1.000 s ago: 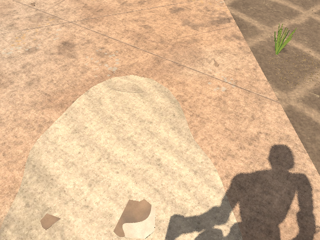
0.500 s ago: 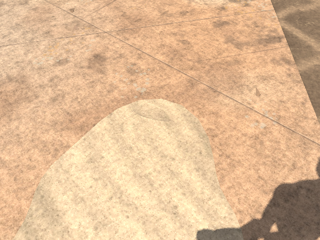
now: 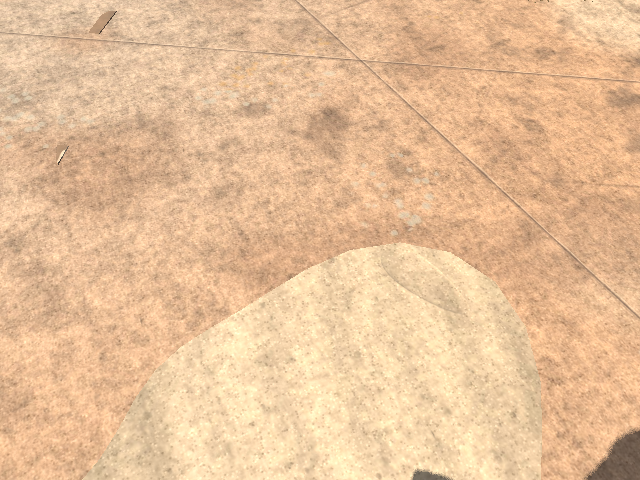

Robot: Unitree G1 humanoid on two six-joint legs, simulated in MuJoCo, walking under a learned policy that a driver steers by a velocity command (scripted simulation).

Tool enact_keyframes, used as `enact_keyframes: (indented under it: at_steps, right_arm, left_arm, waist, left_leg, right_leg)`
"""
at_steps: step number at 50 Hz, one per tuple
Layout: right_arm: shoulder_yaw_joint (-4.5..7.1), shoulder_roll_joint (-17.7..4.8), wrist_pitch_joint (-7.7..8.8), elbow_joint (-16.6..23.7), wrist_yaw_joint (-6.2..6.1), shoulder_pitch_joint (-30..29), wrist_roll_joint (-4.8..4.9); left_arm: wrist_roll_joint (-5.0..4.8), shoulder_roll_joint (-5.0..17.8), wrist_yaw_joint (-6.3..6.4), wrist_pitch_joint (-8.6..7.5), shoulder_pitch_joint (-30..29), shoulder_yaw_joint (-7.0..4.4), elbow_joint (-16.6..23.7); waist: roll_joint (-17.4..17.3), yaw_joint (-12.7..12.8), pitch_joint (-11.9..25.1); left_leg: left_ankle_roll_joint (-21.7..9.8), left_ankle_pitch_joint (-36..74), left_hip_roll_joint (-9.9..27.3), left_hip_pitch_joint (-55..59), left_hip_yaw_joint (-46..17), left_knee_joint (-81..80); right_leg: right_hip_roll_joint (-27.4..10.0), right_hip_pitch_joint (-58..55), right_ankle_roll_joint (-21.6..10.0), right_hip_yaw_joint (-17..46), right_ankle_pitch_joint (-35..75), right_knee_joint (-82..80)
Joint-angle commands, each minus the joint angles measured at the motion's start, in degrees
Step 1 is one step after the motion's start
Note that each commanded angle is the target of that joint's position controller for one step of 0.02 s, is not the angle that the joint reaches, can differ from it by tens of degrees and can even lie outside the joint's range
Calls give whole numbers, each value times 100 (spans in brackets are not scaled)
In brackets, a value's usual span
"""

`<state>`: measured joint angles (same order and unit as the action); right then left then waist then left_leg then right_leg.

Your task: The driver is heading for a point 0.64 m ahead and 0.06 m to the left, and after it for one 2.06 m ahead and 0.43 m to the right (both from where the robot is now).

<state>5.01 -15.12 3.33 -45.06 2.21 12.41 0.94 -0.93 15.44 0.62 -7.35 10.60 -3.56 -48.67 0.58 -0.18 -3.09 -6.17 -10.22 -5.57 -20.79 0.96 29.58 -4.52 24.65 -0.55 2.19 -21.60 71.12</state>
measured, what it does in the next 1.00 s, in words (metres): walks ahead, turning left: right foot, then left foot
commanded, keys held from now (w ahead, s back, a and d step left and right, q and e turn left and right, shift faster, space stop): w+q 0.46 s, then w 0.30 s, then e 0.24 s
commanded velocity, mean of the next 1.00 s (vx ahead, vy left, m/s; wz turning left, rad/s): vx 0.45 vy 0.00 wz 0.34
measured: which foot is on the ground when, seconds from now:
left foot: down 0.00-0.38, up 0.40-0.86, down 0.88-1.00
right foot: up 0.00-0.34, down 0.36-0.88, up 0.90-1.00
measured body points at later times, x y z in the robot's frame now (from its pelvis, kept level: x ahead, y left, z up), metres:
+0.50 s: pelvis +0.28 -0.04 +0.00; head +0.30 -0.03 +0.45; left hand +0.36 +0.26 -0.09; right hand +0.44 -0.28 -0.11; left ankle +0.15 +0.06 -0.64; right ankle +0.36 -0.12 -0.73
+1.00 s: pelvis +0.48 +0.09 +0.00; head +0.51 +0.12 +0.45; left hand +0.42 +0.36 -0.14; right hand +0.75 -0.08 -0.08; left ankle +0.51 +0.21 -0.73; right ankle +0.43 -0.09 -0.65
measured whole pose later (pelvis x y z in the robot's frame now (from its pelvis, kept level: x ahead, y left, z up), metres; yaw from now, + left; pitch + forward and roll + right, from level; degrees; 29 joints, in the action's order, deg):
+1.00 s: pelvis +0.48 +0.09 +0.00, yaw +18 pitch +3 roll -1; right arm 2.1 -13.6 3.4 -38.1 0.9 4.7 -0.9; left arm -1.5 16.8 0.4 -2.1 17.4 -2.9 -49.8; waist 1.4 2.6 -2.1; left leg -1.7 -8.1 1.5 -23.7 3.6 29.0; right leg -1.8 24.1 3.1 2.2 -31.3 64.6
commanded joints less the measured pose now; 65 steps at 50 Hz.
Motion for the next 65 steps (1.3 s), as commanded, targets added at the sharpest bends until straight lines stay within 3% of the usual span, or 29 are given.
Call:
enact_keyframes:
  at_steps: [1, 5, 9, 12, 15, 17, 18, 19, 20, 21, 22, 23, 24, 25, 28, 32, 39, 41, 43, 44, 45, 46, 47, 48, 50, 52, 54, 59, 65]
  right_arm:
    - [104, -554, 136, 472, -72, -30, -14]
    - [168, -835, 135, 410, -238, 402, 10]
    - [153, -811, 65, 373, -302, 716, 42]
    - [159, -842, 30, 307, -314, 923, 67]
    - [167, -842, -27, 319, -365, 923, 69]
    - [157, -796, -60, 410, -374, 709, 59]
    - [77, -585, -45, 505, -344, 590, 24]
    - [-42, -279, -26, 648, -327, 646, -105]
    - [-105, -90, 21, 765, -318, 1585, 132]
    - [-3, -741, 4, 552, -338, 1483, 193]
    - [68, -995, -36, 636, -328, 824, 124]
    - [68, -905, -61, 697, -326, 536, 53]
    - [69, -783, -52, 762, -304, 350, -14]
    - [55, -632, -59, 773, -268, 419, 21]
    - [-11, -348, -94, 793, -251, 409, 41]
    - [-97, -271, -31, 952, -204, -171, -38]
    - [-171, -243, 103, 1291, -32, -1399, 25]
    - [-104, -387, 169, 1309, -6, -1250, -20]
    - [84, -785, 228, 941, -59, -77, -171]
    - [198, -1269, 215, 810, -149, 789, -332]
    - [148, -1431, 111, 900, -215, 795, -417]
    - [146, -1249, 20, 888, -168, 954, -302]
    - [90, -1008, -6, 874, -157, 630, -203]
    - [5, -744, 3, 836, -166, 223, -126]
    - [-76, -481, 18, 801, -161, -420, -163]
    - [-25, -588, 70, 760, -196, -710, -287]
    - [13, -675, 92, 679, -267, -782, -288]
    - [79, -871, -48, 492, -424, -777, -201]
    - [186, -1149, -248, 300, -386, -689, 14]
  left_arm:
    - [115, 632, 16, 9, 174, -199, 441]
    - [197, 423, 55, 123, -533, -143, 748]
    - [119, 282, -29, 70, -1336, -63, 1009]
    - [61, 388, -118, 1, -1677, -71, 1194]
    - [45, 587, -193, -95, -1588, -134, 1259]
    - [55, 738, -170, -151, -908, -224, 1110]
    - [133, 933, -137, -176, -224, -307, 991]
    - [183, 1282, -84, -146, 754, -384, 917]
    - [223, 1531, -143, -79, 1048, -445, 706]
    - [101, 891, -153, -48, 797, -307, 867]
    - [73, 571, -122, 2, 557, -221, 926]
    - [120, 532, -119, 46, 283, -177, 944]
    - [145, 460, -130, 64, 176, -147, 870]
    - [188, 431, -135, 48, 156, -121, 816]
    - [125, 511, -185, -38, 286, -155, 620]
    - [59, 761, -167, 0, 418, -211, 440]
    - [-60, 990, -143, 219, 1049, -207, 91]
    - [-81, 1056, -113, 317, 1047, -205, 10]
    - [-98, 999, -67, 343, 911, -160, 43]
    - [74, 641, -59, 289, 796, -14, 270]
    - [197, 45, -92, 244, 1671, 175, 193]
    - [-34, 586, -86, 255, 1906, 54, 20]
    - [-172, 887, -62, 311, 1301, -52, 148]
    - [-124, 812, -8, 398, 942, -60, 221]
    - [-33, 649, 71, 668, 998, -101, 171]
    - [-3, 475, 125, 833, 1102, -116, 254]
    - [32, 436, 144, 901, 908, -137, 426]
    - [50, 430, -3, 974, 231, -133, 827]
    - [37, 558, -189, 1059, -46, -221, 1189]
  waist:
    - [-130, 191, 707]
    - [-245, 21, 450]
    - [-560, -306, 324]
    - [-637, -439, 286]
    - [-742, -323, 321]
    - [-886, 62, 531]
    - [-739, 397, 1064]
    - [38, 710, 1943]
    - [2226, 197, 2414]
    - [1327, 321, 1830]
    - [670, 469, 1116]
    - [206, 341, 717]
    - [168, 247, 429]
    - [334, 113, 374]
    - [440, 33, 321]
    - [282, 109, 299]
    - [420, 516, -31]
    - [560, 303, 108]
    - [470, -327, 888]
    - [-151, -626, 1773]
    - [-1588, -210, 2576]
    - [-1371, -455, 3135]
    - [-972, -431, 2332]
    - [-697, -277, 1683]
    - [-743, 124, 1039]
    - [-822, 326, 875]
    - [-778, 331, 802]
    - [-702, 133, 757]
    - [-704, 89, 707]
  left_leg:
    - [-1112, 1503, 1494, 1231, -2111, -1596]
    - [-1013, 1905, 1241, 842, -1655, -1682]
    - [-696, 1083, 1011, 803, -1596, -1560]
    - [-640, 818, 1174, 1048, -1959, -1311]
    - [-558, 791, 1366, 1484, -2464, -842]
    - [-404, 1333, 1215, 1472, -2552, -311]
    - [-222, 1507, 906, 1141, -2297, 604]
    - [22, 245, 445, 243, -1691, 2310]
    - [317, -2488, -123, -1818, -1265, 3897]
    - [382, -2185, 397, -2444, -1394, 4608]
    - [419, -1596, 585, -2536, -1196, 4694]
    - [454, -1181, 785, -2292, -1027, 4552]
    - [454, -940, 920, -2143, -1014, 4258]
    - [431, -812, 1040, -1855, -983, 4068]
    - [466, -644, 1068, -1779, -826, 3523]
    - [545, 288, 1202, -1991, -605, 2246]
    - [473, 743, 915, -1381, -92, 456]
    - [334, 546, 708, -903, -62, 35]
    - [74, 1728, 568, 1053, 23, -525]
    - [-291, 3881, 1730, 2811, -1006, -60]
    - [-1049, 6207, 3200, 4307, -2505, 324]
    - [-1445, 5255, 3347, 4108, -2800, 13]
    - [-1271, 4434, 2962, 3478, -2173, -255]
    - [-987, 3751, 2621, 2765, -1674, -488]
    - [-734, 3088, 2253, 1230, -896, -1038]
    - [-786, 2854, 2222, 528, -467, -1393]
    - [-818, 2552, 2308, 465, -226, -1552]
    - [-751, 1426, 2386, 660, 201, -1661]
    - [-401, 1218, 2591, 1277, 296, -947]
  right_leg:
    - [-335, 1082, 95, 234, 499, -485]
    - [-132, 1269, 374, 59, 1437, -1799]
    - [237, 943, 343, 37, 2565, -3494]
    - [388, 746, 275, 101, 2628, -4021]
    - [457, 479, 114, 218, 2080, -4375]
    - [536, -433, -98, 74, 1854, -4674]
    - [186, -1616, -348, 295, 1921, -4632]
    - [-863, -3234, -687, 1374, 1699, -4534]
    - [-2006, -4711, -1577, 4148, 435, -5161]
    - [-1967, -4308, -1402, 4177, -646, -5358]
    - [-1708, -3537, -1132, 3148, -447, -5418]
    - [-1456, -2761, -1009, 2442, 266, -5543]
    - [-1214, -2224, -998, 1998, 789, -5681]
    - [-1031, -1876, -959, 1600, 1080, -5827]
    - [-909, -1639, -1150, 989, 1751, -6136]
    - [-902, -1897, -1211, 462, 2462, -6285]
    - [-932, -2207, -982, 92, 2752, -6012]
    - [-945, -2437, -809, 166, 3773, -5449]
    - [-476, -2032, -432, -84, 4585, -4086]
    - [-65, -859, -95, -301, 2706, -2545]
    - [586, 732, 240, -66, -1863, -739]
    - [525, 952, 297, 606, -1967, 50]
    - [273, 1428, 324, 385, -1656, 237]
    - [72, 1560, 352, 216, -1236, -13]
    - [-108, 794, 486, 143, -639, -393]
    - [-15, 349, 556, -31, -211, -501]
    - [-68, 426, 532, -27, 158, -861]
    - [-145, 226, 370, -179, 789, -2008]
    - [86, -205, 9, -596, 497, -3420]
Next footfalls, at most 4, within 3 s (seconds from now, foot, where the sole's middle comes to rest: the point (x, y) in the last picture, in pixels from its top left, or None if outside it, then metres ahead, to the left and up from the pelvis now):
0.36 right None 0.40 -0.11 -0.77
0.88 left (220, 428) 0.55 0.22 -0.77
1.34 right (339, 402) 0.61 -0.02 -0.77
1.82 left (234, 397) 0.62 0.20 -0.77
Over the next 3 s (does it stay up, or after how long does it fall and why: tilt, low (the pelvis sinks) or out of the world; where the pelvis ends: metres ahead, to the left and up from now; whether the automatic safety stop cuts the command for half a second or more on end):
stays up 0.85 -0.10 0.01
